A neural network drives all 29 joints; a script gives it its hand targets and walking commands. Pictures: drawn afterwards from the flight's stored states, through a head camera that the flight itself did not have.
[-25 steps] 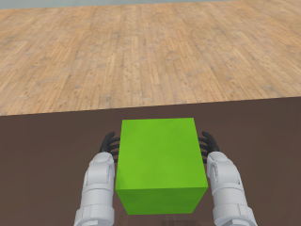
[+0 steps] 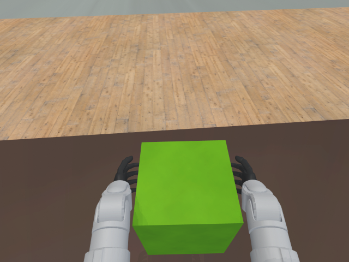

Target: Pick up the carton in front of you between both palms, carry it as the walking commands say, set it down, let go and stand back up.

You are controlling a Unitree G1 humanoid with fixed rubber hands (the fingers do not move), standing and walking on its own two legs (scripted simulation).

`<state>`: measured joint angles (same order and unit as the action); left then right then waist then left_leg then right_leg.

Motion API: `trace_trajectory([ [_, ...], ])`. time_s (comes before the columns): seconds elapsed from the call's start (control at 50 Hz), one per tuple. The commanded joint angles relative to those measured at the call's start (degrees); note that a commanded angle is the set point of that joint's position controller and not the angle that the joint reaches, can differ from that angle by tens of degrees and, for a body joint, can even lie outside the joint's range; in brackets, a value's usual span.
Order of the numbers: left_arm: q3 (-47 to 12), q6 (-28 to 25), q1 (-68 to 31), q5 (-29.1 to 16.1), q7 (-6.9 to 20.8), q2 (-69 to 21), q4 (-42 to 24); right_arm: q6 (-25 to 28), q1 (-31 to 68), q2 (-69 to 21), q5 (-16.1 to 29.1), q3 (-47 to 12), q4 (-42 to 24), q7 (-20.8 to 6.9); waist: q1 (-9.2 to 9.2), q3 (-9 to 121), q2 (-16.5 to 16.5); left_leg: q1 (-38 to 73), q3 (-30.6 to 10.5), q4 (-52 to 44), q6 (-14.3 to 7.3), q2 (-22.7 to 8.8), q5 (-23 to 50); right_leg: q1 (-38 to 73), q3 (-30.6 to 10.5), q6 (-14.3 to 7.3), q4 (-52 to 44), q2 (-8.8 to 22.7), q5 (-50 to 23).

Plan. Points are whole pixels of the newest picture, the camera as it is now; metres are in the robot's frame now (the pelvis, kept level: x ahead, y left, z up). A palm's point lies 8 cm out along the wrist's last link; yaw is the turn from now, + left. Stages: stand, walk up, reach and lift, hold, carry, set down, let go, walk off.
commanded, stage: hold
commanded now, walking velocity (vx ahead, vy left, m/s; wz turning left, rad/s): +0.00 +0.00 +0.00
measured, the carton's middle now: (184, 200) +0.29 +0.00 -0.04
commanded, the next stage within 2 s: carry in 0.68 s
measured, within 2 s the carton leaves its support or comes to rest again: neither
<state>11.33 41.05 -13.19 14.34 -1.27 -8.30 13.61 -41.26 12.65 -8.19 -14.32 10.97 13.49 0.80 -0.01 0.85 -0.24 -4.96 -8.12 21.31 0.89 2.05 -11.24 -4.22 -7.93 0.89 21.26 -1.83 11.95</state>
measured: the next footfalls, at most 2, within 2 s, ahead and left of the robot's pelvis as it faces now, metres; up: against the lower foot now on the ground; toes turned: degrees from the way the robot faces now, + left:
left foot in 1.12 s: +0.12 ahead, +0.09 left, +0.00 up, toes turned +6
right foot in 1.40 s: +0.40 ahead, -0.12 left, +0.00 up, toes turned -10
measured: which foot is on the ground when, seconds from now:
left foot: down 0.00-1.00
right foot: down 0.00-1.00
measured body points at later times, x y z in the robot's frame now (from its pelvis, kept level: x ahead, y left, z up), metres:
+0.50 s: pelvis -0.02 +0.00 +0.00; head -0.06 +0.00 +0.45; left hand +0.29 +0.15 +0.04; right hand +0.29 -0.15 +0.04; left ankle +0.01 +0.13 -0.75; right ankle +0.00 -0.13 -0.75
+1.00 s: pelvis +0.06 -0.01 -0.02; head +0.02 -0.01 +0.43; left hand +0.36 +0.14 +0.06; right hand +0.35 -0.16 +0.06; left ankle +0.01 +0.14 -0.75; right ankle +0.00 -0.14 -0.75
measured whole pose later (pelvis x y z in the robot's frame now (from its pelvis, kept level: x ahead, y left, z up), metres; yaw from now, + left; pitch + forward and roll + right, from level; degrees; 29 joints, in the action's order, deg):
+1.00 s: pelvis +0.06 -0.01 -0.02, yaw -1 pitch +4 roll -1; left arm 7.7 58.3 -12.7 7.0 -3.9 -5.7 -3.4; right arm -58.8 11.3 -6.8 -8.1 6.0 -4.6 4.9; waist -0.1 10.9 0.9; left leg -16.3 -1.8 35.8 1.7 -2.3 -23.3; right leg -15.2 -0.1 1.5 34.3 0.8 22.9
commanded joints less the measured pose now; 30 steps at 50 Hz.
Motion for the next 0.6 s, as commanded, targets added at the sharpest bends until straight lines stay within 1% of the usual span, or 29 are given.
trace_trajectory([
  [0.0,-34.5,-0.5,-27.5,-16.4,14.7,-55.2,-5.3,1.1,29.5,-54.3,16.4,-34.2,-6.6,-14.3,-0.09,16.3,0.2,6.7,3.7,-2.3,0.9,4.0,17.0,4.4,3.7,0.6,-2.5,-4.2,-16.9],
  [0.08,-30.9,1.0,-27.3,-14.1,14.6,-53.1,-2.3,-0.4,29.2,-52.2,14.3,-30.6,-3.4,-14.3,-0.06,9.3,0.3,4.1,4.4,-3.6,0.7,3.7,8.5,1.6,4.1,0.2,-3.8,-4.0,-7.9],
  [0.14,-30.5,1.0,-29.9,-14.1,15.2,-53.9,-1.7,-0.2,31.9,-52.9,14.3,-30.1,-2.7,-14.8,-0.02,9.3,0.4,3.7,4.6,-3.4,0.5,3.6,6.1,0.8,4.4,0.0,-3.8,-3.9,-5.5],
  [0.26,-31.0,0.3,-34.2,-14.6,15.8,-55.4,-1.1,0.4,36.2,-54.7,14.8,-30.8,-2.3,-15.3,-0.10,12.1,0.3,3.7,4.6,-2.5,0.4,3.6,4.9,0.8,4.5,0.0,-3.0,-3.8,-4.7],
  [0.4,-30.2,0.0,-35.5,-14.0,16.0,-55.4,0.8,0.6,37.4,-55.0,14.2,-29.9,-0.3,-15.4,-0.08,12.2,0.1,3.3,4.8,-2.5,0.2,3.5,3.0,0.5,4.6,-0.1,-2.9,-3.6,-3.1],
  [0.58,-30.0,0.2,-34.2,-13.9,15.9,-55.1,0.4,0.5,36.1,-55.0,14.2,-29.8,-0.6,-15.3,-0.12,12.6,0.2,4.2,4.8,-2.6,0.4,3.6,6.2,1.6,4.5,0.0,-3.0,-3.7,-6.3],
])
